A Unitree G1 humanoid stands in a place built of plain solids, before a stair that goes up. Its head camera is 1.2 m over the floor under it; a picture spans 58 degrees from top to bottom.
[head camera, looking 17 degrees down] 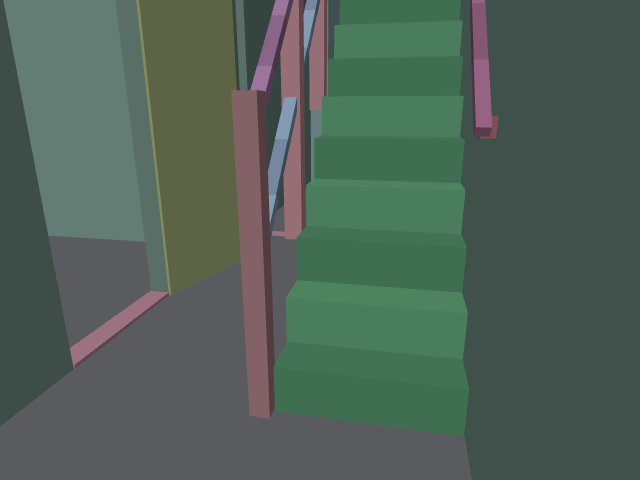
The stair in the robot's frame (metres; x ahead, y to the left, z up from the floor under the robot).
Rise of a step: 0.21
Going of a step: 0.20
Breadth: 0.75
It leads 11 degrees to the right of straight ahead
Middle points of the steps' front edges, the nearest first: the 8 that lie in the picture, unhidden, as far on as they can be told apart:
1.43 -0.18 0.21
1.63 -0.22 0.42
1.83 -0.26 0.63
2.03 -0.30 0.84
2.23 -0.34 1.05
2.43 -0.38 1.26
2.63 -0.42 1.47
2.83 -0.45 1.68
